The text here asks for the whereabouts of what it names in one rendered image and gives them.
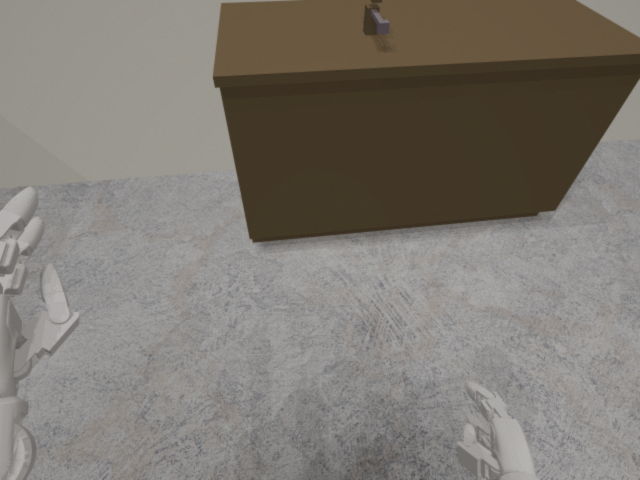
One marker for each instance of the left robot forearm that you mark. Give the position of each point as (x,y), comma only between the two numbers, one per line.
(17,445)

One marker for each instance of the counter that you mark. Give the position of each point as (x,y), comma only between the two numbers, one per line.
(466,111)

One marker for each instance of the tap lever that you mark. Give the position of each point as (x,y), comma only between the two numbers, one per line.
(382,25)

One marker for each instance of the robot left hand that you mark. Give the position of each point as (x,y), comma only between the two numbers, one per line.
(47,331)

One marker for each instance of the robot right hand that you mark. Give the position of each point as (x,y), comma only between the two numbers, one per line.
(504,447)

